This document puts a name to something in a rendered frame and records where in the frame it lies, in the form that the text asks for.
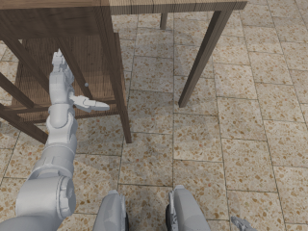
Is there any chair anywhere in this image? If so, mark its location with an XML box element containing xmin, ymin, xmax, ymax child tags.
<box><xmin>0</xmin><ymin>0</ymin><xmax>132</xmax><ymax>144</ymax></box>

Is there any left robot thigh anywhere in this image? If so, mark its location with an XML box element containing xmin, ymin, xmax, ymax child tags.
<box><xmin>91</xmin><ymin>193</ymin><xmax>126</xmax><ymax>231</ymax></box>

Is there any table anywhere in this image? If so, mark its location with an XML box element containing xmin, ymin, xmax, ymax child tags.
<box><xmin>0</xmin><ymin>0</ymin><xmax>248</xmax><ymax>128</ymax></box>

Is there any robot left hand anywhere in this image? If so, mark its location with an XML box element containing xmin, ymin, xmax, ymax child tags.
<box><xmin>49</xmin><ymin>49</ymin><xmax>110</xmax><ymax>113</ymax></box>

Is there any robot left forearm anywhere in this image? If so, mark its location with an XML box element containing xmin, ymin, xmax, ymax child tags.
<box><xmin>15</xmin><ymin>103</ymin><xmax>78</xmax><ymax>217</ymax></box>

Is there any robot right shin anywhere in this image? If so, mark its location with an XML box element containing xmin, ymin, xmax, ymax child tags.
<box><xmin>169</xmin><ymin>185</ymin><xmax>185</xmax><ymax>231</ymax></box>

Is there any robot left upper arm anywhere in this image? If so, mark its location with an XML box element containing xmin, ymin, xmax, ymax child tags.
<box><xmin>0</xmin><ymin>175</ymin><xmax>77</xmax><ymax>231</ymax></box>

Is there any robot right hand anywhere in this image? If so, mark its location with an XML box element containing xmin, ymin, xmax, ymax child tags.
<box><xmin>231</xmin><ymin>216</ymin><xmax>257</xmax><ymax>231</ymax></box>

